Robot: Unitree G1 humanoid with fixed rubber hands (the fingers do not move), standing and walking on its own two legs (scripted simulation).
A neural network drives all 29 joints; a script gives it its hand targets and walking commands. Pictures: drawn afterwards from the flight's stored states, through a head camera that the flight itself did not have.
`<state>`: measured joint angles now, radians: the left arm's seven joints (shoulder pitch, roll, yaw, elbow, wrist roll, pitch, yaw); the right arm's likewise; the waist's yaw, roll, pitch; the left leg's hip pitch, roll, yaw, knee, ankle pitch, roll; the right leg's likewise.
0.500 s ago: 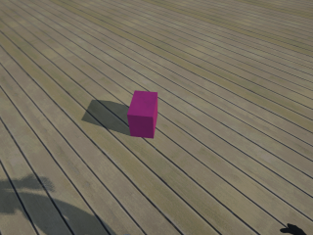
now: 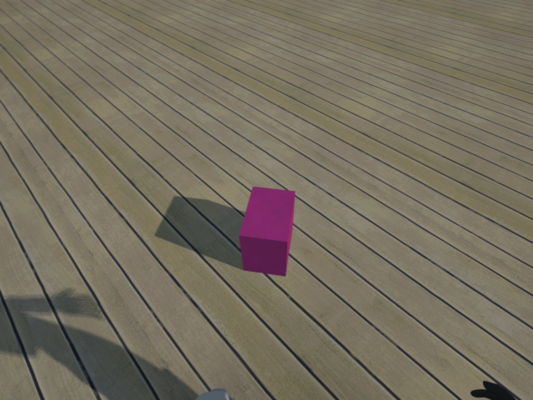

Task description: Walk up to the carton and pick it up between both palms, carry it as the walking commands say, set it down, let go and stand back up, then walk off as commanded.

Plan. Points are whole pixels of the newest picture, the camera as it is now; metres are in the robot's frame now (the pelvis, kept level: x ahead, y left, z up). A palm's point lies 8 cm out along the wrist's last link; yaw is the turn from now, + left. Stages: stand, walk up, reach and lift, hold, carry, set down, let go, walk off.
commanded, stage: walk up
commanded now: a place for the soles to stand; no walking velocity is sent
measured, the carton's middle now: (269, 231) +0.89 +0.07 -0.63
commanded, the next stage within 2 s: none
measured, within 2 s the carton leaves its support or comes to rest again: neither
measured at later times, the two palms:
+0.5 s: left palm (34, 309) +0.26 +0.44 -0.06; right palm (438, 365) +0.22 -0.25 -0.09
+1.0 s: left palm (48, 255) +0.38 +0.49 -0.08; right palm (375, 245) +0.44 -0.18 -0.07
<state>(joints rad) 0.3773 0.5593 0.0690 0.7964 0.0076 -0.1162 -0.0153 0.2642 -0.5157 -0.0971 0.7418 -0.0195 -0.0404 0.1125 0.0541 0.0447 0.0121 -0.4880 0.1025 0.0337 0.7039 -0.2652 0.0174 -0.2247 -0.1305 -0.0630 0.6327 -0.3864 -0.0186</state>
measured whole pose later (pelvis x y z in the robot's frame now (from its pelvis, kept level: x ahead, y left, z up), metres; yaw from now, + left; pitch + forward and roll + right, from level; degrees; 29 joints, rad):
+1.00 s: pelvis +0.33 +0.15 +0.00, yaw -2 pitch -1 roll +1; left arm 0.35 0.48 0.05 0.79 0.01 -0.10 -0.02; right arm 0.27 -0.47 -0.06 0.73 -0.02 -0.08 0.04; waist 0.04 -0.01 0.06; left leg -0.48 0.04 0.04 0.78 -0.39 0.04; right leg -0.26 -0.07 -0.05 0.66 -0.38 -0.01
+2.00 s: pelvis +0.35 +0.12 -0.01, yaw -4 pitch -2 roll +1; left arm 0.12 0.43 0.03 0.93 0.02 0.00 -0.02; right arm 0.18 -0.45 -0.02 0.95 -0.02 -0.04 -0.01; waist 0.00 -0.03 0.03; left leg -0.38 0.04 -0.01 0.70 -0.36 0.00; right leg -0.35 -0.04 -0.02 0.73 -0.35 0.00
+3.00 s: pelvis +0.37 +0.14 +0.02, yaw -5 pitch -2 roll +0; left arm 0.08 0.41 0.03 1.09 0.02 0.00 -0.03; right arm 0.04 -0.41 -0.02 1.10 -0.03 -0.03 0.00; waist 0.01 0.00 0.04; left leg -0.19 0.05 0.02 0.38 -0.16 -0.03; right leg -0.15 -0.04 -0.01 0.37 -0.20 0.03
